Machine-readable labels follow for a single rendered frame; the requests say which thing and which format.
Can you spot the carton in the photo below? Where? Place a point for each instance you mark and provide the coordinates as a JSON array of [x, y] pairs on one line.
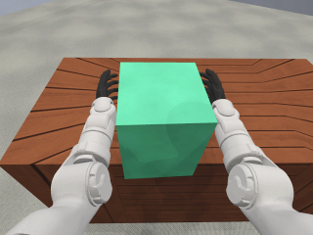
[[164, 119]]

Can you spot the robot right upper arm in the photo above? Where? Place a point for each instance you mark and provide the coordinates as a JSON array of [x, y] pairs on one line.
[[264, 194]]

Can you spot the pedestal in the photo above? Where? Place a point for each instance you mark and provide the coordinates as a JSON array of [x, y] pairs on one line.
[[274, 98]]

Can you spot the left robot forearm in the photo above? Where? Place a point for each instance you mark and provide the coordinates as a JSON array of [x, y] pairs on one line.
[[96, 137]]

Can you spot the right robot forearm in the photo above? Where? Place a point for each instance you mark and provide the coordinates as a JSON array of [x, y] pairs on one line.
[[233, 139]]

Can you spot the robot left upper arm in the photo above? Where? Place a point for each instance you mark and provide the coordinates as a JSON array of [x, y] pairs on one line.
[[78, 190]]

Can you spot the right robot hand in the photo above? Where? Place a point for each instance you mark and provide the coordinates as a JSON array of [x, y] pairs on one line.
[[214, 87]]

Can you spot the left robot hand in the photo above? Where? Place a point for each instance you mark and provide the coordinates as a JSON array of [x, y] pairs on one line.
[[103, 85]]

